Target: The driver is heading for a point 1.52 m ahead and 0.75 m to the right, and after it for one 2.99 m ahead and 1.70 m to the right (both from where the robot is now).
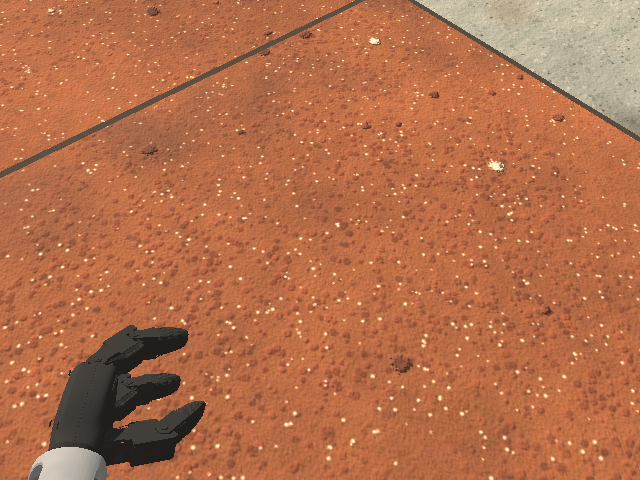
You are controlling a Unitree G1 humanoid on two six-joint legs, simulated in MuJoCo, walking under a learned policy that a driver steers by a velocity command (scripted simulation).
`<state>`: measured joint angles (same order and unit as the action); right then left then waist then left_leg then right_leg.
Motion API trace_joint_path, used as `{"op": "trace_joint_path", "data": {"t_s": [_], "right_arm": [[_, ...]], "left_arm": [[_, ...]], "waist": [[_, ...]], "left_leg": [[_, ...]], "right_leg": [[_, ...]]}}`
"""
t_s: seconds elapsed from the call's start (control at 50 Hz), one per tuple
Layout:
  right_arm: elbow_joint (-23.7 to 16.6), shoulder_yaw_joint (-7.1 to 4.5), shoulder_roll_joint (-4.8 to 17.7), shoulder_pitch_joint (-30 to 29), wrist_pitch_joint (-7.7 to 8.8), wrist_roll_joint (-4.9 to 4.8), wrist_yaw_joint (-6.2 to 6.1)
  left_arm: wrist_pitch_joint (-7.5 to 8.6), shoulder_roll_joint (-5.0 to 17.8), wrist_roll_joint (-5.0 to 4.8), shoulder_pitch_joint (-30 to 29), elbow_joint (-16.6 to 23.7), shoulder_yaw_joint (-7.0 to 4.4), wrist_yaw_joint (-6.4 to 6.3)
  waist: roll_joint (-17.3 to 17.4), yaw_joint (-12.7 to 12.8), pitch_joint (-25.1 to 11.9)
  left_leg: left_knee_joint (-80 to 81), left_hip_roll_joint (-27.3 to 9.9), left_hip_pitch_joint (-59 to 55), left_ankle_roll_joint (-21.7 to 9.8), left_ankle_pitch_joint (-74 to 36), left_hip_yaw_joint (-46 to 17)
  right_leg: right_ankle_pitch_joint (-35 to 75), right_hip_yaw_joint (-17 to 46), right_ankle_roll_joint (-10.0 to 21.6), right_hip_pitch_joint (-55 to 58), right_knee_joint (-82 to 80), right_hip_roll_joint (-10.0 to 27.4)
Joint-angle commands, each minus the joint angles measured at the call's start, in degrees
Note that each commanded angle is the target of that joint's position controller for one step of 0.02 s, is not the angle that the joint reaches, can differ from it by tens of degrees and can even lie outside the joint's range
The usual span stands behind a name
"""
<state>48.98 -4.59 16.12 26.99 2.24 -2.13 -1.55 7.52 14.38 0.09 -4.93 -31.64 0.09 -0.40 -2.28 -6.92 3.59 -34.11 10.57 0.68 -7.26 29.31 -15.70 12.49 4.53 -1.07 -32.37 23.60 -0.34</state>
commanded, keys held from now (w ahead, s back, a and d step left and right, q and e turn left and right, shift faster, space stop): e+shift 0.96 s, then shift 0.04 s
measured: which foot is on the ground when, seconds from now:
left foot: down 0.00-0.00, up 0.02-0.38, down 0.40-0.84, up 0.86-1.00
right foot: down 0.00-0.42, up 0.44-0.82, down 0.84-1.00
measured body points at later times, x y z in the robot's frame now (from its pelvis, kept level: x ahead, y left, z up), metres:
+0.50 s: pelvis +0.14 -0.01 +0.02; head +0.17 +0.00 +0.47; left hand +0.33 +0.25 -0.08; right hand +0.26 -0.31 -0.05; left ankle +0.22 +0.08 -0.71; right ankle +0.16 -0.14 -0.66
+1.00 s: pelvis +0.13 -0.07 +0.02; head +0.15 -0.12 +0.47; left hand +0.46 +0.02 -0.05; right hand +0.04 -0.39 -0.08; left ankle +0.23 +0.06 -0.63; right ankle +0.08 -0.15 -0.71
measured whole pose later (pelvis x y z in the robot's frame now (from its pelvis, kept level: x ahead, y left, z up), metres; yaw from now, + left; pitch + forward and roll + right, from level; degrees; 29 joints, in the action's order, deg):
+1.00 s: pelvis +0.13 -0.07 +0.02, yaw -45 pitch +4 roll +2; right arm 39.6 -6.0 19.0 6.9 0.4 0.9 -2.0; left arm -2.1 18.7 -0.6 10.8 -32.6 -4.8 -0.3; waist 1.3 -0.8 2.4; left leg -65.3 -1.5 33.9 3.4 23.4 -1.5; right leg -13.2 3.7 2.3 -20.8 30.4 -2.0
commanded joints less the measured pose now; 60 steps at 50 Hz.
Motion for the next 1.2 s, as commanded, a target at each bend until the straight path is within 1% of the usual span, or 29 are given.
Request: {"op": "trace_joint_path", "data": {"t_s": [0.02, 0.04, 0.06, 0.08, 0.1, 0.14, 0.2, 0.24, 0.28, 0.38, 0.4, 0.42, 0.44, 0.46, 0.48, 0.52, 0.68, 0.78, 0.82, 0.84, 0.86, 0.88, 0.9, 0.92, 0.94, 0.96, 1.0, 1.12, 1.2], "right_arm": [[-7.2, 1.25, -0.8, -6.1, 0.21, 3.97, -0.94], [-5.9, 1.66, -0.3, 10.9, 0.6, 1.83, 0.1], [-1.5, 1.59, 3.1, 14.8, -0.41, 0.64, 1.0], [-3.9, 1.46, 5.2, 6.3, -1.22, 0.08, 1.43], [-7.0, 0.83, 7.3, -4.9, -1.51, 2.11, 0.79], [-11.1, 0.68, 6.5, -13.1, -1.56, 3.85, 0.18], [-12.6, 2.18, 1.9, -12.6, -0.41, 3.25, -0.66], [-12.8, 2.63, 1.5, -14.1, -0.39, 2.5, -0.9], [-12.9, 2.18, 3.6, -15.7, -1.35, 1.76, -0.69], [-13.8, 0.77, 5.6, -18.8, -1.55, 1.32, 0.21], [-13.6, -0.06, 7.7, -17.1, -1.26, 1.71, 0.08], [-14.0, -0.91, 11.9, -16.4, -1.47, 4.17, -0.08], [-14.5, -0.84, 10.8, -19.1, -1.34, 6.36, 0.23], [-16.0, -0.1, 7.5, -23.6, -0.92, 5.9, -0.03], [-16.7, 0.51, 4.5, -26.6, -0.78, 4.69, -0.35], [-16.9, 0.85, 3.7, -28.1, -0.86, 3.18, -0.84], [-13.7, -1.58, 9.2, -20.1, -2.45, 3.49, -1.42], [-12.7, -3.18, 11.4, -20.4, -1.62, 1.41, 0.21], [-11.8, -3.27, 10.1, -20.2, -1.25, 0.23, 0.64], [-10.3, -2.81, 7.7, -16.6, -1.1, 0.62, 1.08], [-13.0, -1.85, 4.5, -16.3, -0.97, 3.36, 1.44], [-16.2, -1.51, 4.7, -22.6, -0.58, 4.22, 0.87], [-16.5, -2.21, 7.6, -26.5, -0.63, 2.95, 0.39], [-16.4, -2.21, 7.4, -26.6, -0.59, 2.28, -0.17], [-15.2, -2.37, 7.7, -24.7, -0.72, 2.81, -0.85], [-14.8, -2.62, 8.3, -23.3, -0.86, 3.25, -1.13], [-13.0, -2.44, 7.6, -20.0, -1.01, 3.09, -0.64], [-12.8, -0.76, 5.2, -20.9, -1.6, 2.38, 0.41], [-12.1, 0.15, 3.8, -18.6, -1.62, 2.07, 1.55]], "left_arm": [[1.25, 11.7, 2.05, 28.4, -4.0, -4.03, -0.45], [1.26, 10.7, 3.82, 30.1, -5.6, -3.75, 1.06], [0.29, 10.2, 1.59, 27.1, -6.4, -4.55, 1.89], [-0.63, 8.1, 0.29, 19.9, -4.9, -4.35, 1.87], [-1.74, 6.3, -0.42, 14.0, -3.1, -3.54, 1.43], [-2.44, 9.3, -0.02, 12.9, -3.4, -3.94, 1.24], [-3.27, 10.0, 0.11, 14.5, -4.5, -5.07, 0.78], [-4.69, 11.7, -0.16, 15.6, -4.6, -5.94, -0.14], [-6.13, 13.0, -0.96, 15.5, -3.5, -6.76, -0.76], [-8.78, 11.4, -1.64, 17.0, -1.7, -7.32, -2.08], [-9.02, 9.5, -1.72, 19.1, -1.9, -6.89, -2.09], [-8.99, 5.9, -1.94, 21.0, -0.8, -6.07, -2.04], [-8.09, 8.5, -1.72, 22.1, 0.2, -6.83, -1.76], [-8.08, 12.7, -1.55, 23.1, -0.8, -7.97, -1.53], [-8.78, 13.8, -1.52, 24.8, -2.6, -8.51, -1.66], [-10.08, 11.6, -0.84, 26.6, -3.8, -8.15, -1.82], [-9.92, 6.3, -1.25, 15.0, 2.9, -5.18, 0.96], [-11.2, 8.4, -1.49, 15.0, 3.1, -6.21, 2.03], [-11.71, 8.7, -1.6, 17.8, 2.0, -7.13, 1.94], [-11.63, 11.4, -1.38, 22.0, 0.5, -8.47, 1.09], [-11.18, 20.9, -1.05, 25.2, 1.2, -10.81, 0.0], [-9.47, 21.9, 1.29, 22.8, 3.4, -10.35, 0.55], [-8.24, 18.5, 1.49, 22.3, 3.0, -9.6, 1.2], [-7.65, 17.1, 0.45, 20.0, 2.3, -9.07, 0.81], [-7.96, 14.9, -0.97, 16.8, 2.8, -8.45, 0.23], [-8.5, 13.8, -1.54, 13.6, 3.6, -7.91, -0.3], [-8.97, 12.5, -0.54, 11.4, 4.2, -7.14, -1.01], [-9.2, 12.8, 0.03, 12.9, 2.6, -6.65, -1.42], [-8.44, 6.2, 1.14, 11.4, 0.5, -3.59, -0.18]], "waist": [[-1.1, 14.5, -26.3], [-15.7, 7.8, -36.8], [-12.4, 8.4, -36.0], [-7.0, 7.9, -28.5], [2.8, 8.0, -19.3], [5.1, 6.2, -8.7], [-0.1, 4.4, -9.9], [-3.3, 4.3, -14.3], [-4.7, 4.1, -15.5], [-7.9, 4.4, -9.1], [-5.2, 4.4, -9.5], [7.9, 5.8, -12.2], [16.3, 8.0, -11.3], [14.3, 9.9, -8.5], [11.1, 10.6, -7.1], [8.8, 10.6, -5.9], [10.5, 4.9, -8.3], [12.7, 6.0, -9.0], [11.3, 8.2, -9.8], [5.2, 9.4, -10.5], [-15.2, 8.1, -10.2], [-16.9, 10.3, -15.2], [-9.3, 12.3, -14.9], [-7.1, 10.1, -12.0], [-3.9, 8.2, -10.9], [-4.5, 6.4, -10.2], [-4.7, 5.2, -12.1], [-6.0, 7.6, -11.8], [-6.5, 7.6, -11.3]], "left_leg": [[-39.9, -0.1, 21.7, 8.9, 6.6, 4.7], [-55.1, 2.8, 30.0, 9.8, 13.9, -3.1], [-60.0, -2.4, 34.4, 10.8, 8.9, -4.0], [-58.2, -6.7, 38.9, 10.6, 4.3, 2.0], [-53.0, -8.9, 37.9, 10.6, -1.4, 7.5], [-44.5, -8.9, 34.4, 10.1, -3.8, 9.2], [-24.4, -8.6, 27.6, 10.2, -2.1, 10.9], [-16.5, -6.7, 22.0, 10.8, -6.7, 10.9], [-12.1, -5.6, 19.2, 10.8, -11.4, 9.8], [7.8, -6.8, 9.6, 8.3, -18.8, 8.5], [13.2, -12.7, 3.8, 5.6, -18.3, 5.7], [16.4, -27.3, -1.6, -1.7, -14.5, -8.9], [20.2, -34.6, 4.8, -6.7, -16.1, -18.1], [20.2, -33.2, 8.4, -6.8, -17.8, -13.5], [19.2, -28.6, 10.6, -4.4, -17.8, -6.4], [17.8, -24.5, 11.8, -2.9, -24.2, 2.1], [15.9, -27.3, 4.6, -6.1, -34.5, 13.6], [12.0, -30.4, 5.3, -2.8, -36.5, 18.0], [5.0, -29.3, 7.6, 1.8, -32.8, 21.9], [-4.0, -25.9, 14.6, 5.9, -27.1, 25.6], [-24.9, -18.3, 35.8, 11.8, 4.1, 29.6], [-35.5, -12.3, 45.6, 13.0, 10.7, 16.9], [-39.2, -12.8, 46.1, 11.6, 6.5, 12.8], [-37.5, -12.9, 46.4, 10.2, 0.9, 11.4], [-35.2, -13.7, 45.8, 10.0, -3.3, 10.7], [-32.9, -13.4, 43.0, 10.2, -6.2, 10.5], [-30.9, -11.8, 38.1, 11.0, -10.1, 12.0], [-16.2, -11.0, 30.0, 11.7, -12.1, 12.5], [-6.9, -13.5, 19.2, 10.1, -12.4, 13.6]], "right_leg": [[48.3, 11.0, 6.9, 52.0, 10.7, 15.1], [50.8, 37.4, 20.0, 62.0, 9.6, 28.2], [28.8, 40.7, 23.9, 60.1, 7.2, 27.5], [3.9, 36.9, 22.2, 52.4, 2.2, 22.8], [-6.5, 32.3, 18.1, 38.8, -2.3, 16.8], [-1.1, 25.5, 15.7, 21.5, -5.8, 10.6], [15.0, 16.8, 14.4, 15.8, -4.7, 5.9], [14.1, 18.1, 14.8, 14.9, -4.4, 6.0], [-1.6, 21.0, 13.5, 13.5, -5.7, 6.0], [-35.3, 26.4, 7.9, 6.7, -6.2, 2.4], [-42.1, 23.9, 5.4, 2.7, -0.7, -0.4], [-49.6, 13.6, 2.9, -5.8, 14.0, -6.7], [-47.1, 7.1, 0.9, -8.8, 29.1, -6.9], [-42.3, 4.5, -0.9, -8.8, 37.0, -2.8], [-38.7, 3.2, -2.0, -7.7, 40.5, -1.7], [-34.1, 0.8, -4.1, -8.4, 50.1, -0.5], [-30.4, -4.9, -5.9, -4.8, 32.9, 5.7], [-31.2, -9.0, -1.3, 6.2, 18.4, 3.9], [-24.6, -10.3, 2.0, 15.1, 7.0, 1.4], [-15.5, -6.4, 4.7, 25.0, 1.2, 1.2], [14.1, 16.4, 11.8, 38.3, 1.5, 17.0], [13.1, 28.9, 22.0, 36.5, -0.1, 22.8], [7.1, 23.7, 20.9, 35.6, -1.7, 20.1], [2.4, 20.0, 17.7, 33.0, -1.8, 16.8], [-1.2, 17.5, 15.0, 30.8, -1.6, 14.5], [-1.7, 16.0, 14.0, 26.9, -1.7, 13.0], [0.7, 13.3, 13.6, 23.9, -1.2, 11.5], [-6.0, 14.6, 13.6, 20.3, 0.3, 10.7], [-10.2, 13.0, 12.9, 16.4, 1.0, 11.3]]}}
